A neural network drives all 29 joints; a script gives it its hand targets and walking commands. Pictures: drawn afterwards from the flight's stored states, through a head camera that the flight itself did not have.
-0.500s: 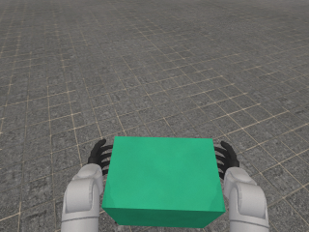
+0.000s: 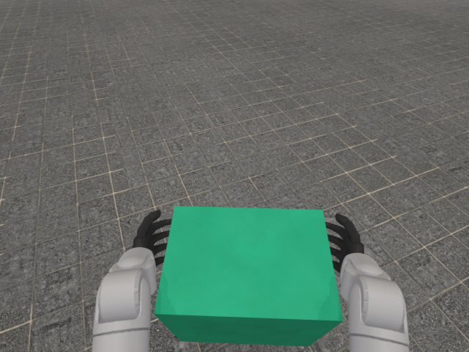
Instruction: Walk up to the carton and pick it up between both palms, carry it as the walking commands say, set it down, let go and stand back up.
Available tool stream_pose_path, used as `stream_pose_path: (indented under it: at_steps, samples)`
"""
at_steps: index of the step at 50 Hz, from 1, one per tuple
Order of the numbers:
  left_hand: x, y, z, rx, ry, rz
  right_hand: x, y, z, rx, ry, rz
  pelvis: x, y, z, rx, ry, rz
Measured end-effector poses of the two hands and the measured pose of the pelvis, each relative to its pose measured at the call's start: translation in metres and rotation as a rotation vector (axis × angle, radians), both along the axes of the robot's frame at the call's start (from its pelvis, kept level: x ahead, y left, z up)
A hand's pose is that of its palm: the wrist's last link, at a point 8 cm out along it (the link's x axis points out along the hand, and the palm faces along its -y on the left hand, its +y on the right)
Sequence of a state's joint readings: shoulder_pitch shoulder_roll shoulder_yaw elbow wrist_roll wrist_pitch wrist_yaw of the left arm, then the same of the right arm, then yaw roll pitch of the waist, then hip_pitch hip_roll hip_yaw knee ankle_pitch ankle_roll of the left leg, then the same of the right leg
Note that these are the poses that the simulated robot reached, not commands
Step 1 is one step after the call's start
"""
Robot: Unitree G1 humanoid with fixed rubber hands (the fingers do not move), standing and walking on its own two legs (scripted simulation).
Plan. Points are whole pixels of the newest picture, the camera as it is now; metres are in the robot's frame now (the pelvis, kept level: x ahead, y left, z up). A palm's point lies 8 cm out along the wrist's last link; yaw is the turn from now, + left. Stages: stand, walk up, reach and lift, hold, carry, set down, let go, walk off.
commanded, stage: carry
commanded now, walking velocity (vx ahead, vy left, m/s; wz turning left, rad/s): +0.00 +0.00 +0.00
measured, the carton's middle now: (246, 280) +0.26 +0.00 -0.01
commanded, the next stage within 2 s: none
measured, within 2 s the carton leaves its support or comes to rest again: neither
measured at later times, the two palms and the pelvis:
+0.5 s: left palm (142, 254) +0.26 +0.17 +0.06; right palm (348, 259) +0.27 -0.16 +0.07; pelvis +0.00 +0.00 +0.00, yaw +0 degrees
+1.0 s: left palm (139, 252) +0.26 +0.17 +0.07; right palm (346, 258) +0.27 -0.16 +0.07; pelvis +0.00 +0.01 +0.00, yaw +0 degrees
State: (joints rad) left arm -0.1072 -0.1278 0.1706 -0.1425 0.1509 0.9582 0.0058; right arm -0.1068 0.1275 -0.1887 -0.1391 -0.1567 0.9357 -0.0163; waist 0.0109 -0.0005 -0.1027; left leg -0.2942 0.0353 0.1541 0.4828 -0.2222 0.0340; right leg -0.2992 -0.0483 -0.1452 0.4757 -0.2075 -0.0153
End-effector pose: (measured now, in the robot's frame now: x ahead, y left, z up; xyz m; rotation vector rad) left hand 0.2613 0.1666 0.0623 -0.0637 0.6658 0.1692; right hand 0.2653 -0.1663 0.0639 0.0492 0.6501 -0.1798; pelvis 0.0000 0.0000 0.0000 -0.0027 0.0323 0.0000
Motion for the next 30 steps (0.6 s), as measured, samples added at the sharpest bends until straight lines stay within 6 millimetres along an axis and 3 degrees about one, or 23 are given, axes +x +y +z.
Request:
stream_pose_path:
  at_steps: [30]
  samples:
    - [0.0014,0.0046,0.0022,-0.003,0.004,0.001,0.001,0.0047,0.0021,0.001,0.006,-0.002,0.0027,0.0047,-0.0003,-0.001,0.004,-0.001]
